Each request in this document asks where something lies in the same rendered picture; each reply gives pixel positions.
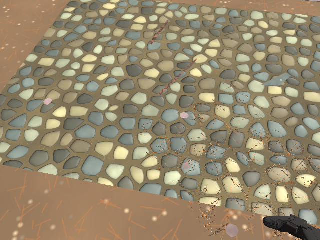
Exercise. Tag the right robot hand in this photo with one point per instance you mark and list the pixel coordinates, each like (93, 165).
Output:
(294, 225)

